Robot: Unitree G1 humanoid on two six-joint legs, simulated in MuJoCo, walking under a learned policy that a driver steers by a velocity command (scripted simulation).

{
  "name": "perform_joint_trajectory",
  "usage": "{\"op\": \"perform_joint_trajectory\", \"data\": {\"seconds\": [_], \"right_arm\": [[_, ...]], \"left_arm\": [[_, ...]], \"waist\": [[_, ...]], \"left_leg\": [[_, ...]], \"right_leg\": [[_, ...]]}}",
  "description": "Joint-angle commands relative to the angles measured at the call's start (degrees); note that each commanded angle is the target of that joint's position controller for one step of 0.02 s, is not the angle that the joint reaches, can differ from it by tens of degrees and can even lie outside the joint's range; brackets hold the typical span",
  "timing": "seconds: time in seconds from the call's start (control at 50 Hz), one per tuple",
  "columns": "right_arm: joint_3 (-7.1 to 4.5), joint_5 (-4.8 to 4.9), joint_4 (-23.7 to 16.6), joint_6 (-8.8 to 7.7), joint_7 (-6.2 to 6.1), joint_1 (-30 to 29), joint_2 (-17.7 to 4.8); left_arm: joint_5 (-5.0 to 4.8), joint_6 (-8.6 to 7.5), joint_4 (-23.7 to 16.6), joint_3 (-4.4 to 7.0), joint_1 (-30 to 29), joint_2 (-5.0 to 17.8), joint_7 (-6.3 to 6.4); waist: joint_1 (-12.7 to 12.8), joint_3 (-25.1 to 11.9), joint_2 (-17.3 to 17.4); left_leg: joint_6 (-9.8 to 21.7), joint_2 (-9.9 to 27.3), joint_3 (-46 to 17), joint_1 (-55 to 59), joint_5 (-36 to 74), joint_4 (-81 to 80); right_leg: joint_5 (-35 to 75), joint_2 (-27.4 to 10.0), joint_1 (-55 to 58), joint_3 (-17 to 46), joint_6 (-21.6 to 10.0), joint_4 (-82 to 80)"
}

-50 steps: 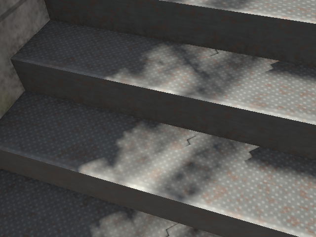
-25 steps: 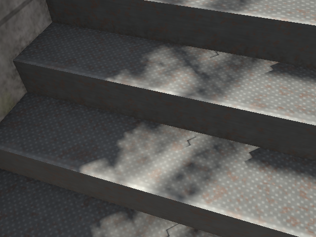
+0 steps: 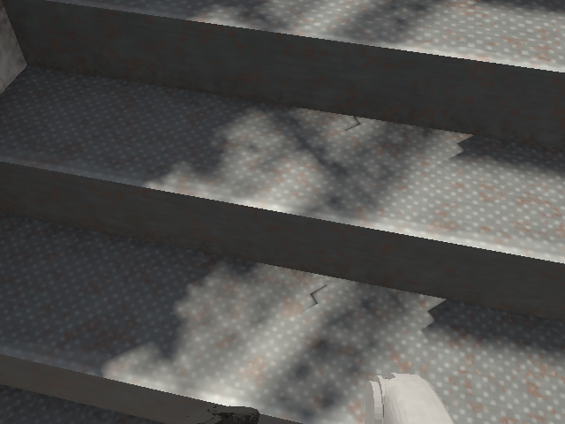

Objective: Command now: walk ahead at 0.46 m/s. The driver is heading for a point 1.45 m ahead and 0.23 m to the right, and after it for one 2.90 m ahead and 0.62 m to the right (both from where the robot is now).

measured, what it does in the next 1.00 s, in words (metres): climbs: right foot 0.17 m higher, then left foot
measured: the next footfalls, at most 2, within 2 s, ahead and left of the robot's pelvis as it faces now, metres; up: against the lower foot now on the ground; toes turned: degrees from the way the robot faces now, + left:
right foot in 0.08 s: +0.20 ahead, -0.11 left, +0.17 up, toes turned -4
left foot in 0.58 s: +0.28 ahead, +0.10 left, +0.17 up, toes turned +4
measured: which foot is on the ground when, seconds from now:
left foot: down 0.00-0.08, up 0.10-0.56, down 0.58-1.00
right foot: up 0.00-0.06, down 0.08-1.00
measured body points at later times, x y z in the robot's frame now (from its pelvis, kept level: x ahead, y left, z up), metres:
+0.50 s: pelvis +0.17 -0.04 +0.16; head +0.16 -0.07 +0.61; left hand +0.10 +0.11 +0.01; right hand +0.29 -0.23 +0.01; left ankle +0.26 +0.13 -0.50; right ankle +0.16 -0.10 -0.58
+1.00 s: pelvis +0.23 +0.00 +0.16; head +0.25 +0.01 +0.61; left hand +0.23 +0.24 +0.01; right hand +0.27 -0.22 +0.01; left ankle +0.24 +0.10 -0.58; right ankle +0.16 -0.10 -0.58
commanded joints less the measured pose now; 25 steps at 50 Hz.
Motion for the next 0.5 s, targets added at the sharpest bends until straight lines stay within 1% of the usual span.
{"op": "perform_joint_trajectory", "data": {"seconds": [0.02,0.04,0.06,0.08,0.1,0.12,0.14,0.16,0.18,0.2,0.22,0.24,0.26,0.28,0.3,0.32,0.34,0.36,0.38,0.4,0.42,0.44,0.46,0.48,0.5], "right_arm": [[-2.35,1.46,-1.2,-1.59,-0.75,4.3,-14.6],[-3.04,-0.40,-0.9,-1.19,-0.74,4.0,-17.9],[-4.30,-0.40,-1.9,-0.47,-0.68,0.4,-21.2],[-4.76,-0.90,-2.7,-0.02,-1.12,-0.8,-20.8],[-3.90,-2.57,-4.2,-0.59,-0.16,3.1,-13.4],[-3.42,-2.70,-2.9,-2.20,2.58,3.3,-7.5],[-3.71,-1.13,-3.8,-2.95,4.92,-0.3,-5.0],[-2.94,-0.46,-9.3,-1.85,5.33,-11.9,-2.2],[-2.51,-0.29,-13.2,-1.32,4.51,-18.0,-3.0],[-3.26,0.06,-14.1,-0.71,3.32,-16.4,-5.8],[-3.01,0.44,-13.8,-0.08,2.87,-12.7,-6.1],[-2.82,1.11,-13.3,0.19,2.41,-9.6,-5.3],[-2.37,1.40,-12.8,0.27,1.97,-8.1,-4.3],[-1.46,0.82,-13.8,0.50,1.81,-8.8,-2.7],[-1.19,0.60,-13.3,0.97,1.89,-8.6,-2.0],[-1.19,0.29,-13.0,1.47,1.96,-8.2,-2.4],[-0.87,-0.05,-13.4,2.05,1.72,-9.4,-1.6],[-0.65,-0.76,-14.1,2.60,1.33,-11.4,-1.5],[-1.20,-1.03,-13.8,3.22,0.92,-11.9,-2.9],[-1.73,-1.47,-14.2,3.60,0.61,-13.3,-4.4],[-2.16,-0.97,-13.6,4.13,0.13,-14.7,-5.4],[-1.96,-0.21,-13.6,4.68,-0.16,-17.8,-5.4],[-2.01,0.20,-13.6,4.85,-0.37,-19.2,-5.1],[-2.35,0.57,-13.6,5.13,-0.88,-20.8,-4.7],[-3.03,0.39,-12.9,5.30,-1.23,-21.2,-6.0]], "left_arm": [[-0.27,-2.07,-7.2,2.54,-6.0,7.9,0.13],[-0.82,-1.94,-4.6,4.27,3.1,10.6,0.08],[-0.74,-1.51,-2.3,5.46,11.0,13.4,0.25],[0.68,-1.15,0.3,6.99,16.2,16.5,0.30],[3.25,-0.21,5.4,9.57,26.1,23.4,0.34],[5.59,1.45,10.0,10.16,32.8,23.6,1.80],[5.66,1.17,10.4,9.31,27.1,18.7,2.12],[2.81,1.07,11.3,8.32,18.4,13.2,1.50],[1.78,0.48,13.4,6.87,13.6,7.2,0.43],[2.13,0.04,15.5,6.19,11.9,3.7,-0.13],[2.79,-0.07,17.2,5.30,11.8,0.6,-0.51],[2.78,-0.21,18.6,5.24,12.5,0.4,-0.79],[2.92,-0.50,19.3,5.34,13.1,1.5,-1.13],[2.65,-0.67,19.9,5.57,14.1,2.6,-1.32],[2.75,-0.50,20.5,5.45,15.3,2.7,-1.53],[3.09,-0.27,20.6,5.24,16.4,2.6,-1.53],[2.99,-0.07,20.8,4.88,17.0,1.3,-0.67],[2.93,-0.04,20.9,4.62,18.2,1.4,0.38],[3.18,0.11,20.9,4.35,18.2,1.5,1.22],[2.74,0.06,20.3,4.38,17.8,2.5,2.26],[2.94,-0.05,20.2,4.75,18.4,4.6,3.05],[2.68,0.32,19.9,4.93,18.3,5.3,3.68],[2.02,0.85,20.5,5.61,20.1,7.3,4.34],[1.78,1.28,21.4,6.48,24.1,9.4,4.82],[1.91,1.37,21.7,7.29,26.1,11.2,4.54]], "waist": [[5.8,-2.4,10.2],[11.1,-8.4,16.4],[15.2,-9.8,20.1],[16.8,-12.8,19.7],[14.7,-19.9,-8.5],[13.9,-25.7,-23.8],[11.2,-19.2,-15.1],[8.4,-4.9,-8.5],[5.5,4.2,-2.9],[2.3,5.8,0.5],[0.0,5.1,-0.5],[-1.1,5.3,-1.1],[-1.6,5.5,-1.1],[-2.5,5.5,-0.3],[-2.1,4.2,-0.4],[-2.1,3.6,-0.1],[-1.9,2.9,-0.1],[-1.6,2.6,-2.5],[-1.7,0.9,-4.0],[-1.5,-0.5,-5.5],[-0.4,-1.1,-7.1],[1.3,-0.9,-7.5],[2.5,-0.4,-9.0],[4.6,1.7,-11.1],[5.9,4.2,-10.3]], "left_leg": [[12.0,8.1,0.3,-18.4,68.7,-6.2],[11.2,11.1,-0.9,-7.5,101.3,3.4],[8.9,11.3,-0.3,3.4,108.6,13.8],[7.5,9.9,-2.0,2.9,102.9,25.2],[5.1,2.2,-4.1,-14.3,62.9,40.4],[4.1,-13.2,-15.0,-27.0,2.5,65.7],[3.6,-13.6,-23.8,-33.5,-1.1,87.3],[5.0,-10.7,-20.0,-40.3,-1.5,92.8],[6.5,-7.4,-16.0,-44.9,-0.8,95.6],[7.4,-4.9,-13.5,-44.5,1.9,96.8],[8.6,-5.2,-14.0,-44.7,3.3,101.0],[9.5,-5.7,-14.4,-47.6,3.8,103.1],[10.1,-6.6,-15.4,-48.8,5.6,103.5],[10.0,-6.0,-15.5,-51.2,8.4,98.3],[9.1,-6.2,-13.6,-52.5,10.1,97.9],[7.6,-5.9,-12.8,-52.7,12.4,96.1],[4.9,-3.9,-12.0,-51.2,13.4,88.7],[2.7,-2.5,-10.1,-51.1,14.5,83.1],[0.6,0.2,-7.7,-47.2,15.1,77.0],[-1.9,2.9,-5.1,-43.7,15.5,69.5],[-3.5,3.7,-2.9,-39.0,16.0,64.9],[-4.3,3.1,-0.8,-32.8,16.1,57.9],[-5.0,1.7,0.6,-29.4,14.2,50.0],[-5.3,0.0,2.1,-28.3,9.8,45.3],[-4.3,-1.0,2.0,-27.6,6.3,40.6]], "right_leg": [[-3.3,6.0,42.1,-11.8,-1.5,-22.6],[-9.2,8.7,46.4,-9.4,-2.4,-25.7],[-9.5,9.2,45.2,-4.8,-3.4,-39.1],[-6.3,7.2,52.8,6.0,-4.6,-48.2],[13.9,-6.4,72.7,29.0,-11.7,-61.6],[9.7,-15.6,79.0,58.4,-18.6,-85.4],[0.1,-17.9,68.5,58.4,-16.2,-88.8],[-7.5,-16.1,55.0,46.9,-11.3,-85.8],[-8.7,-13.2,44.8,34.5,-8.4,-83.0],[-6.5,-9.8,41.3,25.2,-5.4,-81.0],[-3.4,-8.2,41.4,21.3,-3.9,-81.2],[0.6,-7.2,43.5,17.7,-3.6,-82.5],[5.7,-6.2,44.1,13.4,-3.6,-83.3],[8.7,-4.6,45.1,8.5,-2.0,-82.6],[10.1,-4.2,46.5,6.2,-1.7,-82.4],[10.4,-3.7,45.9,4.6,-1.8,-82.1],[12.0,-3.1,45.7,2.4,-1.3,-82.5],[13.4,-2.6,46.1,2.0,-1.7,-83.3],[15.5,-2.9,46.7,2.5,-1.5,-85.3],[17.1,-3.2,48.3,3.9,-1.6,-87.3],[18.2,-3.8,48.9,4.5,-1.7,-88.7],[21.1,-3.2,47.9,3.4,-1.0,-89.7],[22.5,-2.4,50.3,2.6,-0.7,-90.6],[24.3,-3.7,53.3,5.0,-1.4,-91.2],[23.2,-4.8,55.7,6.9,-1.7,-91.0]]}}
Keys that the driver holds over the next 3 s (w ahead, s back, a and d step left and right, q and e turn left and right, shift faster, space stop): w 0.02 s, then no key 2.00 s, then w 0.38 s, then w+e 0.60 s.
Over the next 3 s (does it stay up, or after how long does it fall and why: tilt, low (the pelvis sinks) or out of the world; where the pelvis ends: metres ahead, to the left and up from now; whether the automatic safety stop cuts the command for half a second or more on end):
stays up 0.57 0.20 0.33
